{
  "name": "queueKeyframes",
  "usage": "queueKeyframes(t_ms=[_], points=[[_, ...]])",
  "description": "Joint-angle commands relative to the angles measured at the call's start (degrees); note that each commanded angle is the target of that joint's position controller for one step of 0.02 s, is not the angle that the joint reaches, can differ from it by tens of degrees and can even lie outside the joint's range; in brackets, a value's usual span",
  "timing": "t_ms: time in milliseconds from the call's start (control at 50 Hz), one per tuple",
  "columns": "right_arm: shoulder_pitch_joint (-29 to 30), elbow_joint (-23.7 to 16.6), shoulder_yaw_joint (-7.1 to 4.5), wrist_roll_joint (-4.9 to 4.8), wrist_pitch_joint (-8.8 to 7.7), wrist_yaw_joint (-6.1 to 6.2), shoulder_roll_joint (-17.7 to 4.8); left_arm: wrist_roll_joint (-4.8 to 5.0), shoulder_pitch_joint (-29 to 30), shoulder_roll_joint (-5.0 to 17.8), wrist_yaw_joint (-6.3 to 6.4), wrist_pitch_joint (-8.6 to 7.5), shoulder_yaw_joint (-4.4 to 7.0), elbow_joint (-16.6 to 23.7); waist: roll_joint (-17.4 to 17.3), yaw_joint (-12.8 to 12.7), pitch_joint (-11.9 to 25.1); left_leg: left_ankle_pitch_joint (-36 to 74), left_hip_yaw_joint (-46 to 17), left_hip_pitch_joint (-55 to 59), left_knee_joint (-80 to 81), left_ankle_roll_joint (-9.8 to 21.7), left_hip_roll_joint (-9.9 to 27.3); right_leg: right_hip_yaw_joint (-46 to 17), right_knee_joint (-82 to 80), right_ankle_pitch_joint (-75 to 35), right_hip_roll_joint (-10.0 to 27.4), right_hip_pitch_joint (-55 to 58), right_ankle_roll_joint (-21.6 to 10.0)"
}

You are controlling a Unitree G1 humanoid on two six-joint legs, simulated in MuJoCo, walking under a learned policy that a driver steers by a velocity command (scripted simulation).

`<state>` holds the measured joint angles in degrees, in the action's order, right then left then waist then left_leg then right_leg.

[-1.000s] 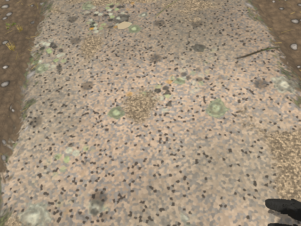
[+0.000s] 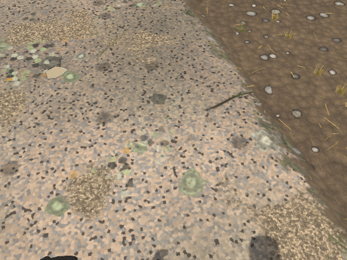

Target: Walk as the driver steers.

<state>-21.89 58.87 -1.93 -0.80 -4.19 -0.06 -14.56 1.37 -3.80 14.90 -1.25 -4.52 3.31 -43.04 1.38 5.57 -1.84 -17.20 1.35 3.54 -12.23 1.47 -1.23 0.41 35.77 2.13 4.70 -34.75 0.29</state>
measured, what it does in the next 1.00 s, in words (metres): walks ahead, turning left: right foot, then left foot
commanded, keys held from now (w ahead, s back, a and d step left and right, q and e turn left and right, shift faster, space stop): w+q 0.34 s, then q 0.42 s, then no key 0.22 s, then w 0.02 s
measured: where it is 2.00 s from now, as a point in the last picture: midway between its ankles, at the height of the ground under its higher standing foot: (111, 199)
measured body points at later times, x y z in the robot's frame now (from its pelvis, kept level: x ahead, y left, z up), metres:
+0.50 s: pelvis +0.26 -0.04 +0.00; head +0.28 -0.02 +0.45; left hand +0.24 +0.25 -0.13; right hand +0.49 -0.26 -0.10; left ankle +0.40 +0.14 -0.69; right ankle +0.22 -0.15 -0.74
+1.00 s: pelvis +0.39 +0.02 +0.00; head +0.42 +0.05 +0.44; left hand +0.40 +0.34 -0.12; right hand +0.65 -0.16 -0.10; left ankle +0.41 +0.11 -0.74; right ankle +0.51 -0.12 -0.70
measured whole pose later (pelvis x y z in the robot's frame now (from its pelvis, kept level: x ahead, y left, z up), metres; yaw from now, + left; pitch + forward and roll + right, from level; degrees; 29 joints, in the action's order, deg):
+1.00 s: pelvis +0.39 +0.02 +0.00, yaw +27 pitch +3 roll +0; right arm -8.4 41.2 -3.5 0.8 0.7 1.1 -15.8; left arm -0.1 -7.6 16.9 2.9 0.2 3.4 -45.5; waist 1.3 1.2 -1.7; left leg -7.5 -4.8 -20.8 -26.3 4.6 -6.4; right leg -4.6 46.6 17.8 3.3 -28.9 4.6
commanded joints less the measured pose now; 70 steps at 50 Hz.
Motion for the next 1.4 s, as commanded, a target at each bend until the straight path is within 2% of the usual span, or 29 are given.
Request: queueKeyframes(t_ms=[20,60,100,120,140,160,180,220,280,440,540,600,620,640,660,680,720,740,780,840,960,1080,1100,1120,1140,1160,1220,1280,1400], points=[[-0.6,-1.7,-2.30,-0.88,-0.37,0.50,-11.0,0.28,7.8,3.5,-0.64,-0.93,0.30,6.2,-6.2,-1.4,-5.1,19.7,-8.0,-5.5,4.2,8.8,15.2,-0.1,-5.0,-3.4,-1.7,3.1,-1.2],[0.4,-2.0,-2.79,-0.88,-0.02,0.58,-11.9,0.04,4.7,5.8,-0.64,-1.19,1.18,5.9,-6.4,-4.4,-3.1,28.6,-8.4,-3.1,-0.4,7.6,16.2,-0.4,-6.3,-0.9,-2.8,7.9,-2.7],[1.7,-2.7,-2.58,-0.35,0.48,0.50,-11.3,-0.13,-9.4,9.7,0.21,-1.10,3.41,1.9,-6.0,-11.9,6.0,39.8,-5.7,-7.2,-16.9,5.0,12.1,1.3,-6.5,1.1,-4.8,28.0,-5.2],[1.5,-4.4,-1.43,0.95,0.56,0.39,-8.2,-0.88,-19.7,13.4,1.02,-0.76,4.56,0.2,-0.9,-15.6,14.8,25.4,-3.9,-18.7,-34.3,2.9,8.4,-9.0,-4.5,5.1,5.2,45.2,-8.2],[-7.4,-4.8,0.82,-0.02,-0.24,0.12,0.7,-1.75,-21.9,17.4,0.56,-0.54,4.90,-1.0,16.6,-10.4,24.7,-13.2,-3.5,-36.1,-54.4,0.1,-1.2,-36.3,-13.4,21.1,19.6,60.0,-16.3],[-3.7,-4.4,-0.86,-1.79,-0.88,-0.05,-6.6,-1.55,-20.7,11.2,0.42,-0.72,3.36,-0.6,11.9,-12.2,21.0,-15.3,-9.4,-41.2,-61.6,0.6,1.0,-41.8,-20.5,30.3,18.7,54.8,-14.9],[2.0,-6.4,-2.03,-2.87,-1.15,0.01,-10.0,-1.24,-15.4,8.7,0.54,-1.10,2.38,-0.1,9.0,-11.4,11.3,-10.4,-8.3,-45.0,-63.1,1.5,3.6,-32.7,-21.5,29.1,17.2,47.1,-12.2],[4.7,-6.7,-2.39,-1.41,-0.79,0.65,-8.5,-1.61,-8.4,5.8,0.31,-1.78,1.52,-0.1,4.1,-7.9,4.4,-1.8,-7.4,-41.0,-58.9,1.5,8.0,-19.3,-24.0,15.1,13.0,33.5,-10.3],[2.5,-6.5,-2.53,-1.49,1.48,0.49,-4.9,-2.00,-5.6,4.1,0.24,-2.83,1.38,-1.4,4.1,-4.6,2.3,1.5,-7.5,-35.6,-55.3,1.1,10.1,-8.9,-28.2,7.6,10.6,26.0,-10.1],[14.7,-13.1,-1.96,0.52,2.10,-1.47,-2.9,-2.39,-6.2,8.8,2.77,-1.72,2.57,-3.2,0.8,-5.8,-2.5,20.3,-2.1,-36.5,-32.2,-1.6,8.0,9.6,-27.3,-15.9,8.1,24.0,-9.7],[18.3,-17.4,-2.66,0.53,2.96,-3.31,-5.2,-0.09,-8.1,11.5,3.74,0.89,3.54,-3.9,2.2,-6.2,0.2,14.3,1.0,-35.2,-24.7,0.5,5.3,10.9,-18.4,-25.0,11.4,34.0,-8.2],[6.9,-15.8,-5.37,0.35,2.84,-3.14,-10.3,0.98,-6.2,11.4,3.98,2.43,3.71,-2.7,1.2,0.1,6.8,14.1,4.0,-20.5,-17.1,4.6,-0.7,12.5,1.7,-31.7,8.5,34.0,-4.5],[2.6,-15.3,-7.11,0.45,2.80,-1.74,-15.4,-0.57,-9.4,9.8,3.65,2.30,3.03,-2.5,-6.3,1.1,10.6,36.0,-4.3,-8.0,-14.7,7.5,3.7,13.1,16.6,-15.0,4.6,24.6,-0.1],[4.6,-16.5,-7.54,0.88,3.31,-0.58,-20.3,-4.30,-14.1,3.3,2.97,1.87,1.12,-0.8,-18.9,-5.7,15.5,62.9,-24.9,7.7,-20.8,16.7,16.8,10.3,36.8,38.0,-5.3,4.4,4.1],[4.4,-19.2,-6.70,1.77,2.81,-1.39,-18.6,-2.42,-15.2,5.9,2.22,1.15,0.96,-0.8,-12.9,-3.3,27.9,48.3,-40.5,12.0,-14.0,24.5,23.4,-3.7,46.1,41.7,-8.0,-0.4,4.0],[6.7,-20.2,-6.05,1.40,2.49,-1.77,-15.3,-0.11,-9.0,8.9,2.04,1.06,1.78,0.2,-6.2,-1.7,22.8,36.9,-35.0,8.1,-10.4,21.9,20.5,-6.0,46.0,35.4,-5.7,-4.1,2.6],[13.0,-20.7,-4.93,-0.44,2.52,-1.06,-11.1,-1.25,-4.9,8.8,3.50,1.91,1.90,0.5,-1.2,-4.3,11.1,22.4,-26.6,-6.3,-7.3,15.9,15.4,-5.6,37.5,25.9,-1.7,-4.5,2.1],[14.7,-21.2,-4.64,0.00,2.78,-0.58,-10.1,-1.77,-5.1,9.6,3.99,2.65,2.27,0.8,-2.6,-5.9,9.2,20.5,-24.7,-12.4,-6.2,14.7,13.8,-6.1,34.0,23.8,-1.0,-1.0,2.0],[15.3,-21.9,-4.61,1.32,2.98,0.01,-10.3,-1.97,-6.8,8.8,4.11,3.45,2.30,0.6,-4.9,-7.1,9.2,23.2,-22.0,-17.1,-5.4,14.1,12.0,-5.2,30.5,21.4,-1.9,3.4,2.2],[13.7,-21.6,-4.71,1.15,3.05,0.94,-11.0,-2.03,-7.2,7.0,4.49,3.85,1.71,0.3,-5.4,-6.6,10.8,27.2,-18.9,-17.5,-6.2,13.9,11.1,-4.6,23.9,19.0,-2.1,4.5,3.7],[14.4,-21.3,-3.68,1.65,4.30,1.54,-9.7,-1.44,-3.9,6.6,4.35,4.35,1.18,0.8,-8.6,-4.6,8.0,6.4,-19.0,-20.8,-4.4,12.0,9.3,-4.2,11.9,14.7,-1.4,9.0,4.6],[11.4,-19.2,-2.20,0.89,4.88,1.14,-8.0,-1.27,-7.8,5.7,2.17,1.89,0.67,-1.0,-8.1,-5.9,5.6,-17.0,-21.6,-24.2,-6.3,8.2,7.2,1.3,-8.3,14.3,-4.6,22.5,0.2],[11.6,-19.4,-1.76,0.95,4.50,1.18,-6.8,-1.57,-10.0,7.1,2.20,1.37,0.87,-1.4,-5.7,-6.7,4.8,-17.8,-20.3,-27.8,-10.5,6.3,5.2,-3.3,-10.8,16.9,-0.4,26.2,-2.2],[12.7,-20.5,-1.27,0.82,3.72,1.00,-4.4,-2.22,-13.6,11.2,2.42,0.97,1.69,-2.3,2.8,-6.6,4.3,-15.5,-11.7,-35.2,-21.3,3.4,-0.4,-14.3,-15.4,24.1,7.9,30.1,-7.1],[16.7,-22.9,-1.66,0.17,2.41,0.76,-5.5,-2.48,-17.4,14.5,1.95,0.83,2.99,-3.9,13.0,-8.5,0.7,-13.0,-2.9,-44.4,-31.5,1.4,-5.0,-29.9,-24.1,33.2,15.2,30.8,-13.2],[19.4,-23.5,-2.76,-0.19,1.31,0.59,-9.1,-2.58,-16.9,12.9,2.01,0.23,2.74,-3.4,11.2,-9.8,-3.0,-12.6,-5.6,-49.4,-38.8,1.0,-1.7,-34.5,-26.1,33.7,17.8,31.1,-15.2],[17.7,-21.8,-2.97,-0.06,0.37,-0.55,-7.3,-0.80,-15.8,9.5,2.57,-0.46,1.97,-3.3,7.6,-8.5,-2.1,-3.2,-5.4,-52.9,-42.5,0.2,2.4,-24.7,-25.6,26.1,13.0,36.0,-11.8],[21.0,-22.1,-2.00,0.06,-0.20,-1.31,-3.5,-0.73,-16.6,8.1,2.42,-0.22,1.64,-3.9,7.1,-9.5,-1.3,4.7,-1.3,-45.0,-33.9,-1.0,2.5,-13.9,-26.6,13.3,8.2,32.9,-9.7],[24.3,-23.4,-1.68,-0.81,-0.40,-2.32,-4.2,0.20,-19.3,11.8,1.72,0.47,2.73,-4.9,7.9,-10.5,-1.8,8.1,1.5,-30.6,-19.5,-0.6,1.2,-10.1,-25.5,8.9,9.3,27.9,-10.2]])
Keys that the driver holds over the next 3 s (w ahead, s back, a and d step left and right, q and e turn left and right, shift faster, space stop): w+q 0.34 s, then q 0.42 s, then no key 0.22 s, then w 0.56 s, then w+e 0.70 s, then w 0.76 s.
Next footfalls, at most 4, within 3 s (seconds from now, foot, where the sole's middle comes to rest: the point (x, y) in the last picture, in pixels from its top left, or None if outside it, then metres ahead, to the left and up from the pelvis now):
0.12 right None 0.26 -0.14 -0.78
0.62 left None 0.45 0.13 -0.78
1.10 right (188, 246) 0.52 -0.09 -0.78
1.48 left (97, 239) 0.58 0.26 -0.78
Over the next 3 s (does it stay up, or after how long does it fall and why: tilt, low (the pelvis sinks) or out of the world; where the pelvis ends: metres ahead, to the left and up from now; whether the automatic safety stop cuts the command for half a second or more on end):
stays up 1.35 0.31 -0.02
